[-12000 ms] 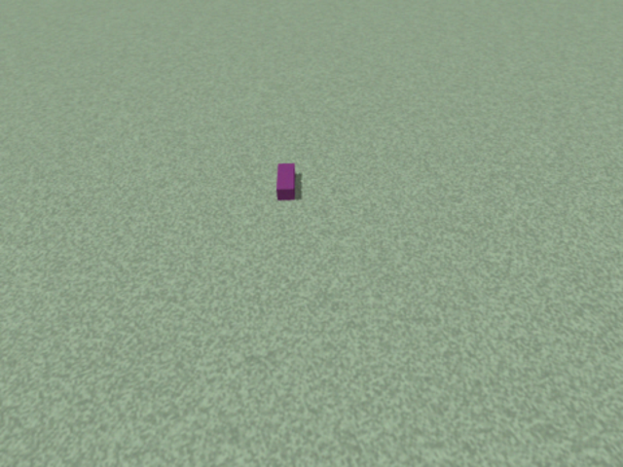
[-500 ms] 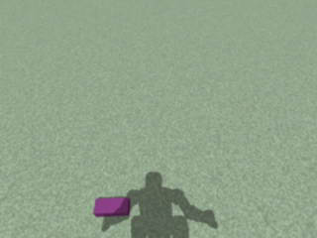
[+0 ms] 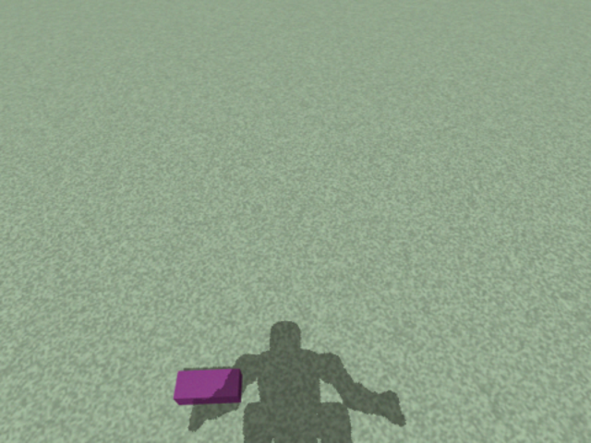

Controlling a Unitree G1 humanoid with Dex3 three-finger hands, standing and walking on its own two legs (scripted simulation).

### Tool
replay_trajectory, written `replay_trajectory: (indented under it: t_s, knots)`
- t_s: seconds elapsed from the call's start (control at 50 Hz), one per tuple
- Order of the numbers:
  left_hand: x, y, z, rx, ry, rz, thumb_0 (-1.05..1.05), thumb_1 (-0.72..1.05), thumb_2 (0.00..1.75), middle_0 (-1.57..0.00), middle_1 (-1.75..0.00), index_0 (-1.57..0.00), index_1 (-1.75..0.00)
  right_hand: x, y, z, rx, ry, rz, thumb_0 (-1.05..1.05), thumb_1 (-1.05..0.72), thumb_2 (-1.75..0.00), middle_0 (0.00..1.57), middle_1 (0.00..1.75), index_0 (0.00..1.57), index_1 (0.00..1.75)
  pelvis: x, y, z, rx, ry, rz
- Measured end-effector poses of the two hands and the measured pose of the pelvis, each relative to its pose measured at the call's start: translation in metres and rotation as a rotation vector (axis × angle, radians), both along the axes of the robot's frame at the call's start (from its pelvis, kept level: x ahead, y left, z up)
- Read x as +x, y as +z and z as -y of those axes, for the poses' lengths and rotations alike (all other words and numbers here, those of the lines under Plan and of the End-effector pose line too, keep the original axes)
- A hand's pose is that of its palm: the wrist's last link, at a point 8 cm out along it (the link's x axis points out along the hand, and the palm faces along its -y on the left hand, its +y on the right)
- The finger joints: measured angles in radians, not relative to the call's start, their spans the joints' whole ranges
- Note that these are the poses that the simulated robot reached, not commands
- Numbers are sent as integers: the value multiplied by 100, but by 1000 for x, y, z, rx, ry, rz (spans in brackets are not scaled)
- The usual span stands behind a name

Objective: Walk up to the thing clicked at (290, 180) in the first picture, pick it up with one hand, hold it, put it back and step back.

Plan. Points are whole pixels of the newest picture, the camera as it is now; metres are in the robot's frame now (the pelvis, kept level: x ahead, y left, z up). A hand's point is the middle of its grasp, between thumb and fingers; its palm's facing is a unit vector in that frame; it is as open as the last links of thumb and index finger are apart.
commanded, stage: stand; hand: left
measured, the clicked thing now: (209, 386) +0.43 +0.32 -0.75
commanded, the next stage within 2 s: walk up in 0.42 s
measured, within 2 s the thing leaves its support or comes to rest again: neither
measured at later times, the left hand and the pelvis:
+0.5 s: hand out of the picture +0.06 +0.27 -0.16, palm faces +0.01 -0.93 -0.37, open 7.4 cm; pelvis +0.00 +0.01 +0.00, yaw +1 degrees
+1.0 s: hand out of the picture +0.08 +0.37 -0.17, palm faces +0.01 -0.93 -0.37, open 7.4 cm; pelvis +0.02 +0.10 -0.02, yaw +1 degrees
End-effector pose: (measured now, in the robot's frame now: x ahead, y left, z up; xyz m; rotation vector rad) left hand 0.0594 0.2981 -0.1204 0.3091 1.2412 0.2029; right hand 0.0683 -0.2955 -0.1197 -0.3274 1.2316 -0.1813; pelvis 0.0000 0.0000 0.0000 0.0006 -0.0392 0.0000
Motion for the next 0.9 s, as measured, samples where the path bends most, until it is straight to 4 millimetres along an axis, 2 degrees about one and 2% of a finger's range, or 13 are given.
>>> replay_trajectory:
  t_s: [0.44, 0.5, 0.56, 0.66, 0.74, 0.82, 0.9]
  knots:
    - [-2, 0, -3, 4, 2, 0, 1, 90, 90, -20, -30, -20, -30, -3, -1, -1, 3, -1, -10, 0, -90, -90, 20, 30, 21, 30, -1, 0, -2, -1, 2, -2]
    - [-6, 3, -11, 30, 15, 24, 1, 90, 90, -20, -30, -20, -30, -1, -4, 1, -3, 8, -27, 0, -90, -90, 20, 30, 21, 30, -2, -3, -9, -15, 10, -1]
    - [-15, 7, -30, 69, 34, 30, 1, 90, 90, -21, -30, -21, -30, 4, -5, -2, -14, 19, -35, 0, -90, -90, 20, 30, 21, 30, -1, -6, -22, -17, 16, -2]
    - [-26, 7, -76, 117, 49, 7, 1, 90, 90, -21, -30, -21, -30, 13, -4, -23, -27, 37, -35, 0, -90, -90, 20, 30, 20, 30, 2, -12, -51, -26, 43, -4]
    - [-21, -7, -115, 115, 65, 0, 1, 90, 90, -21, -30, -20, -30, 16, -8, -53, -48, 44, -28, 0, -90, -90, 20, 30, 20, 30, 5, -22, -77, 2, 58, 12]
    - [-11, -9, -127, 80, 81, -4, 1, 91, 90, -20, -30, -20, -30, 16, -3, -85, -25, 49, -33, 0, -90, -90, 20, 30, 21, 30, 12, -15, -90, -7, 68, 3]
    - [-3, -12, -126, 47, 74, -19, 1, 91, 90, -20, -30, -20, -30, 28, -1, -104, -11, 51, 11, 0, -90, -90, 20, 30, 21, 30, 20, -12, -99, 1, 42, 2]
